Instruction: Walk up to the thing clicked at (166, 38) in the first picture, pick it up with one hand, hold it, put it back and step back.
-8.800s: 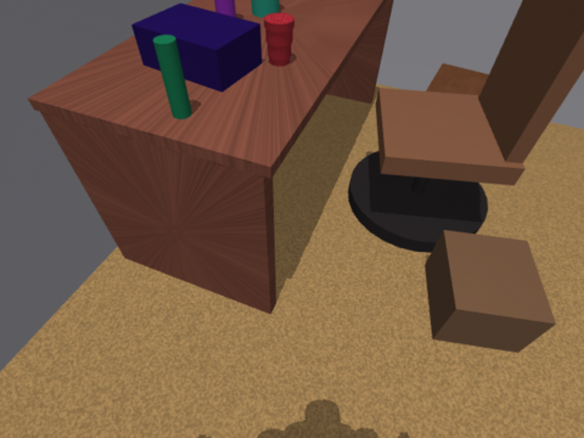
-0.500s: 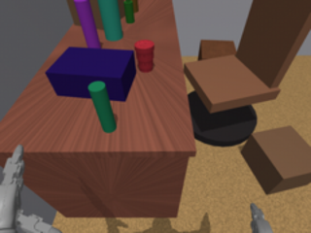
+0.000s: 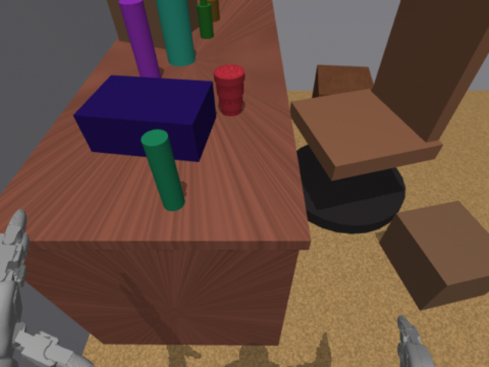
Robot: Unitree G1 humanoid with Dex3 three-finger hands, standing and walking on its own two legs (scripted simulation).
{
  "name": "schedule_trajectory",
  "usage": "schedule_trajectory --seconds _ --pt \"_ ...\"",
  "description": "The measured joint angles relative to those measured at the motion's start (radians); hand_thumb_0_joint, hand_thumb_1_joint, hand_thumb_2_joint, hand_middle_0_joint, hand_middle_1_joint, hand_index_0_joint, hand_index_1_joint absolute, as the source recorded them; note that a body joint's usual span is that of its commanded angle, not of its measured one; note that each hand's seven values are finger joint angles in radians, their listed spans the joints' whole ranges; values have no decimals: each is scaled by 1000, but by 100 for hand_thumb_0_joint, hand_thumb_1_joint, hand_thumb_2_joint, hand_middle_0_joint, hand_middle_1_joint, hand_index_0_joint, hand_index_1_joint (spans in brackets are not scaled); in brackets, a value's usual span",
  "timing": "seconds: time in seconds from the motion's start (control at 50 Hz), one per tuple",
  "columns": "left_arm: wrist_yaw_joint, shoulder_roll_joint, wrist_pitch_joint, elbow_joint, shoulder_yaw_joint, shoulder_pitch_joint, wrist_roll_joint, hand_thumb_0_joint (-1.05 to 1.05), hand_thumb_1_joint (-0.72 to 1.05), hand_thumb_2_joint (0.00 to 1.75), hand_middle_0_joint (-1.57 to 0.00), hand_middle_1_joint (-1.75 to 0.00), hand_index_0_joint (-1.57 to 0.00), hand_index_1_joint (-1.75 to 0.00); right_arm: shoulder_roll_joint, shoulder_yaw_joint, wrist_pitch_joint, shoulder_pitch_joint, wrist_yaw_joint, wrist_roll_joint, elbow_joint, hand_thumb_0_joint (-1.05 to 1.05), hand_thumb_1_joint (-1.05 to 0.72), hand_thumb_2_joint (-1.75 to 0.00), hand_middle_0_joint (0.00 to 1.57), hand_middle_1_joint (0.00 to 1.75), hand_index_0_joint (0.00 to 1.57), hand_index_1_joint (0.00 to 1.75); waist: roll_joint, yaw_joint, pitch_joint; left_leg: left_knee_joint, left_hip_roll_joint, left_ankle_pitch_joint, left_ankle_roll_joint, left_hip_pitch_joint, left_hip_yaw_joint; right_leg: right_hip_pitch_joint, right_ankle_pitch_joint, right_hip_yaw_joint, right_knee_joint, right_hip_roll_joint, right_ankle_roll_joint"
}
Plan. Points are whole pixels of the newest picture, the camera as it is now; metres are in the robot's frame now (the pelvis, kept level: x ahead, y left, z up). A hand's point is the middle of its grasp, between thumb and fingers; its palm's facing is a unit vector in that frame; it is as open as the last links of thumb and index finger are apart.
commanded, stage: go down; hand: left
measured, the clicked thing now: (165, 173) +0.47 +0.19 +0.05
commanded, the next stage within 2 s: none
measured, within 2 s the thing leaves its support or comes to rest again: neither
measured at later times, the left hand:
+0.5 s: hand (44, 233) +0.27 +0.30 +0.13, palm faces +0.23 -0.94 -0.23, open 17.5 cm
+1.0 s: hand (28, 213) +0.30 +0.33 +0.13, palm faces +0.17 -0.99 -0.03, open 17.5 cm
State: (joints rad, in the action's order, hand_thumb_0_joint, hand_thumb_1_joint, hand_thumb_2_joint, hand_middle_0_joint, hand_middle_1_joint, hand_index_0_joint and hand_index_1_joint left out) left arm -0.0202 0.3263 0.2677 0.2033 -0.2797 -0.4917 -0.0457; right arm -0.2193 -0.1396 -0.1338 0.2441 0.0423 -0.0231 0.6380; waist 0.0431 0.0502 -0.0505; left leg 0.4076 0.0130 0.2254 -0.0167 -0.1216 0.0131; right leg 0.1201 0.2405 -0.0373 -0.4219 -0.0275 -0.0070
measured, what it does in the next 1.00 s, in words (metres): stands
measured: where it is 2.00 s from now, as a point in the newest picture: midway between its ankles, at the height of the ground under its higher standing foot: outside the picture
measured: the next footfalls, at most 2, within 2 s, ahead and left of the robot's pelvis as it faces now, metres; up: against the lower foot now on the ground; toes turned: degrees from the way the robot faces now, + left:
none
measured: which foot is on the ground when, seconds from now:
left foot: down 0.00-1.00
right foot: down 0.00-1.00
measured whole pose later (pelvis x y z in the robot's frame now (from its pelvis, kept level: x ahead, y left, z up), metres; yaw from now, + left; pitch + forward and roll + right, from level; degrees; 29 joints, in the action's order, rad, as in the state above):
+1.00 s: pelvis +0.01 +0.01 +0.00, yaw +0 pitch +2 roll +0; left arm 0.51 0.53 0.03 -0.47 -0.57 0.17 -0.31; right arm -0.24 -0.05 -0.17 0.20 0.14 -0.03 0.76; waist 0.01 0.01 0.05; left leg 0.48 0.01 0.27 -0.01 -0.24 0.02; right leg 0.23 0.27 -0.04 -0.46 -0.03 -0.02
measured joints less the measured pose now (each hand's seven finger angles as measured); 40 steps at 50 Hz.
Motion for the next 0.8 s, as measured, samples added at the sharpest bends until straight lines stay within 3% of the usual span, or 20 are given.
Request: schedule_trajectory --seconds 0.08,0.14,0.24,0.34,0.44,0.6,0.68,0.8 --pt "6 1 11 1 -13 1 -7 -1 -57 7 -6 -7 -6 -7 -1 1 -4 2 -1 1 -2 -1 50 -7 6 6 6 5 1 -2 5 5 -1 3 0 -7 0 6 3 0 -5 -1 -1" --pt "34 -20 37 -24 -33 30 -32 -1 -58 6 -7 -7 -6 -8 1 1 0 -11 -8 9 16 -1 51 -6 6 6 6 5 -1 -4 15 39 -1 19 0 -36 3 32 18 -3 -35 -2 -2" --pt "68 -13 41 -98 -67 99 -42 -1 -57 5 -7 -7 -7 -8 -3 -7 14 -7 -7 11 -2 -1 51 -6 6 5 6 5 -10 -12 32 71 -3 36 0 -57 9 51 37 -7 -65 -4 -3" --pt "124 16 17 -185 -117 221 -92 -2 -56 5 -7 -7 -6 -8 -18 -7 17 -37 13 2 47 -1 52 -5 6 5 6 5 -19 -17 43 92 -5 47 1 -73 11 65 47 -9 -84 -6 -3" --pt "221 69 -31 -280 -157 359 -153 -2 -55 5 -7 -6 -6 -7 -8 27 15 -64 34 -9 81 -1 52 -5 6 5 5 5 -25 -33 51 92 -4 46 2 -85 13 74 44 -11 -79 -5 -3" --pt "395 154 -173 -489 -237 521 -252 -2 -55 4 -6 -5 -5 -6 -9 58 5 -59 57 -24 84 -1 52 -6 6 5 6 5 -18 -49 74 72 -2 39 5 -106 0 96 29 1 -51 -3 -6" --pt "451 167 -192 -551 -261 556 -268 -2 -55 4 -5 -4 -4 -5 -20 74 -5 -33 66 -22 78 -1 52 -6 6 5 6 5 -24 -47 94 67 -3 44 7 -106 -6 99 31 7 -48 -4 -9" --pt "486 158 -219 -572 -260 573 -253 -2 -52 5 -4 -3 -3 -4 -30 73 -14 -24 74 -15 75 -1 51 -6 6 5 6 5 -29 -37 110 69 -3 50 9 -106 -10 98 34 10 -45 -4 -11"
